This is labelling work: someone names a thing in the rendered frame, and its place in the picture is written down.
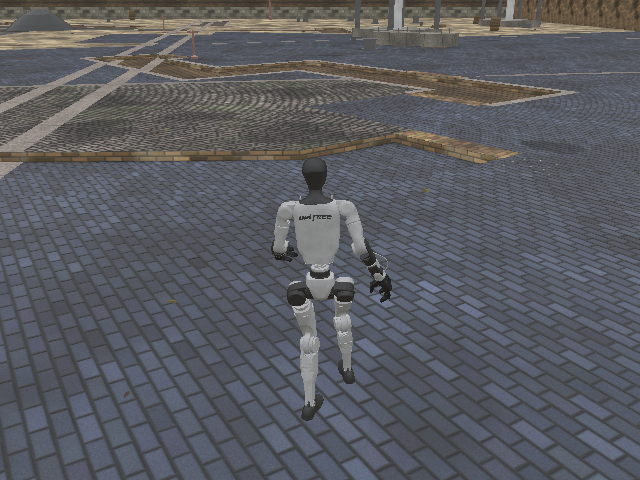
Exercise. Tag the humanoid robot head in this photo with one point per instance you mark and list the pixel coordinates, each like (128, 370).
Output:
(314, 170)

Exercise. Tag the robot right foot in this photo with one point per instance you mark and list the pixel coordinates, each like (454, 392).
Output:
(348, 376)

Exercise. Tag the right robot upper arm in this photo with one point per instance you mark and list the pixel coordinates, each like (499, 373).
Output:
(348, 210)

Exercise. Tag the right robot hand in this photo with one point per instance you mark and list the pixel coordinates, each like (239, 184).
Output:
(386, 287)

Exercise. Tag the left robot hand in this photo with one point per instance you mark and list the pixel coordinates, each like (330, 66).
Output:
(288, 253)

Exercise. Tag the left robot forearm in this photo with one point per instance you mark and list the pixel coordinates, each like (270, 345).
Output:
(275, 253)

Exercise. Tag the left robot upper arm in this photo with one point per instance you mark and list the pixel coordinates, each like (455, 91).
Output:
(285, 212)

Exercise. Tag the right robot forearm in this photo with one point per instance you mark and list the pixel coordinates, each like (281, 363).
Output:
(372, 263)

